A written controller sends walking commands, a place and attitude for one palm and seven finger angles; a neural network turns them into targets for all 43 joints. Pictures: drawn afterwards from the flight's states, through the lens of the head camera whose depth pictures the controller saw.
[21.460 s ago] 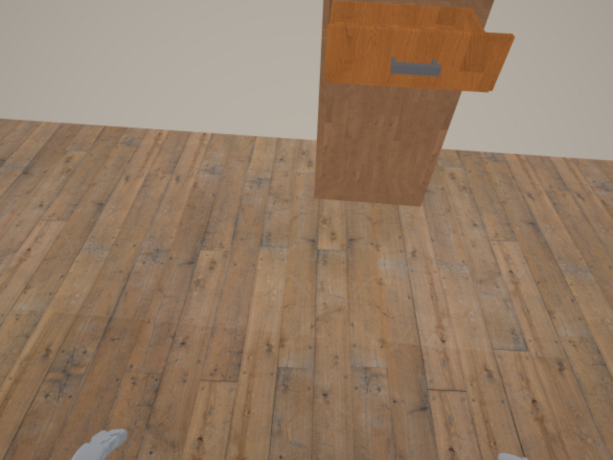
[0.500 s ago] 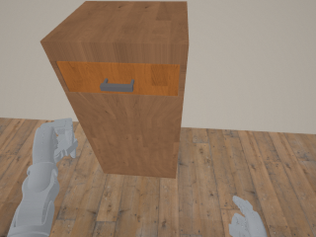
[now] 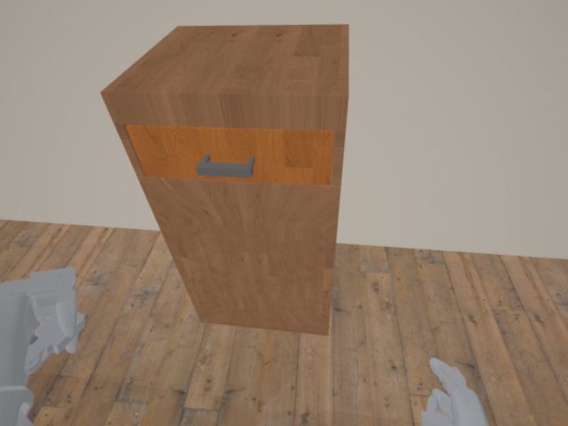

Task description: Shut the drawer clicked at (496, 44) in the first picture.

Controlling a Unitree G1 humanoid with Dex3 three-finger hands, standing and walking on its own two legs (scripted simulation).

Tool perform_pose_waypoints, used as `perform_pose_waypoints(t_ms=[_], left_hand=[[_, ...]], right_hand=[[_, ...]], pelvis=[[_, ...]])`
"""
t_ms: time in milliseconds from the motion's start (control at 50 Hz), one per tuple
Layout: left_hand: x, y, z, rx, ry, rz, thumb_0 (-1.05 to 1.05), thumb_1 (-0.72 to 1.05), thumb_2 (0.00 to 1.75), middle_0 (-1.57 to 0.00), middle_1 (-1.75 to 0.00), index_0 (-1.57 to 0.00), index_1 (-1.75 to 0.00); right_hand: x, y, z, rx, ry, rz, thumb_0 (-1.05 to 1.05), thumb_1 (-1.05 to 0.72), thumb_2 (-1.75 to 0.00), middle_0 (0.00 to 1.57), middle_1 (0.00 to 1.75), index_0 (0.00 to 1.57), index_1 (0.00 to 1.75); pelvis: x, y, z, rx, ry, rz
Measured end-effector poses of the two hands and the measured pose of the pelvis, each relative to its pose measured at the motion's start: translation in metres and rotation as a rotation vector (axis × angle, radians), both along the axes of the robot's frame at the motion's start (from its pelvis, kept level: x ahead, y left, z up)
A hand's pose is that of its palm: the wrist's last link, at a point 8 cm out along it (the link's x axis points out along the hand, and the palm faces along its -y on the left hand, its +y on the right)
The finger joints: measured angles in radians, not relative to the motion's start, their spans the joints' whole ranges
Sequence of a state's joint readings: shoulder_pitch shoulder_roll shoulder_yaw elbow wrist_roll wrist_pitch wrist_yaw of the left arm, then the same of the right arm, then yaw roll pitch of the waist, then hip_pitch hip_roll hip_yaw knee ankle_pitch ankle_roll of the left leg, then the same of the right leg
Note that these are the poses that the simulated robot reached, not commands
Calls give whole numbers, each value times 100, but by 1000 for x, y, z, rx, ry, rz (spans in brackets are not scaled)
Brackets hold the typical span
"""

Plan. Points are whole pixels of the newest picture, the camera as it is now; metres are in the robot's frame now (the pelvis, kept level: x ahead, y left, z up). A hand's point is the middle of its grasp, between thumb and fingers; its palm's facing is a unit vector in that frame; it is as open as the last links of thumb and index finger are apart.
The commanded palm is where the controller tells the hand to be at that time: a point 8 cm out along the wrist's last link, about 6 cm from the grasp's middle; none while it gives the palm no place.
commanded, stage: draw the hand back to the body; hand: left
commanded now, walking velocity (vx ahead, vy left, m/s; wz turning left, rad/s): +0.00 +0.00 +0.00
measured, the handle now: (227, 164) +0.62 +0.21 +0.03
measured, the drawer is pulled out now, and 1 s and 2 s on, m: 0.00 0.00 0.00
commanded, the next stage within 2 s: step back with the hand held close in 0.08 s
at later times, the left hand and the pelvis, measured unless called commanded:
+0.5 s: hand (86, 315) +0.19 +0.25 +0.14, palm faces +0.27 -0.83 -0.48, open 3.3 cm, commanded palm +0.12 +0.30 +0.17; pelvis -0.01 +0.02 +0.00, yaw +0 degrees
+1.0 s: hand (11, 400) +0.09 +0.26 +0.15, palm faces +0.38 -0.82 -0.42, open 3.3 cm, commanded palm +0.03 +0.31 +0.17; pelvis -0.09 +0.03 -0.02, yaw +1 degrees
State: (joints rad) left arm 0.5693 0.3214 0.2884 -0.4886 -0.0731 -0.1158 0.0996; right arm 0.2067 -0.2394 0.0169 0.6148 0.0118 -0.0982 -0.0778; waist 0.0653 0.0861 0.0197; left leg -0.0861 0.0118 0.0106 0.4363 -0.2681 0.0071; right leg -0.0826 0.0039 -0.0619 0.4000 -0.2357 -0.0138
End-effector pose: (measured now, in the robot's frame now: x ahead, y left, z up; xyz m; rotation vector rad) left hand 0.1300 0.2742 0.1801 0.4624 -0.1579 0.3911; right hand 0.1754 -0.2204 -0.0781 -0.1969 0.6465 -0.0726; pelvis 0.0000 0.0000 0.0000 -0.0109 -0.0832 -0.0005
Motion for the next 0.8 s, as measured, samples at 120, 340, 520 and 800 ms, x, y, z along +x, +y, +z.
perform_pose_waypoints(t_ms=[120,340,520,800], left_hand=[[4,4,-10,-35,8,32,1,89,90,-140,-160,-141,-159],[24,10,7,52,-35,-31,2,89,90,-140,-159,-141,-159],[21,20,-20,48,135,-100,2,89,90,-140,-159,-141,-159],[-38,34,-4,121,-15,-73,1,89,90,-140,-159,-141,-159]], right_hand=[[5,5,1,-4,-7,17,1,-90,-90,20,29,20,30],[-3,3,0,-10,51,-20,1,-90,-90,20,30,20,30],[-30,-7,-5,-46,161,-127,1,-90,-90,20,29,20,30],[-53,17,6,-43,40,-77,1,-90,-90,20,30,20,30]], pelvis=[[-3,-1,0,1,-2,7],[-1,4,0,-9,49,1],[-13,21,0,-1,105,-7],[-59,28,-11,4,81,-1]])
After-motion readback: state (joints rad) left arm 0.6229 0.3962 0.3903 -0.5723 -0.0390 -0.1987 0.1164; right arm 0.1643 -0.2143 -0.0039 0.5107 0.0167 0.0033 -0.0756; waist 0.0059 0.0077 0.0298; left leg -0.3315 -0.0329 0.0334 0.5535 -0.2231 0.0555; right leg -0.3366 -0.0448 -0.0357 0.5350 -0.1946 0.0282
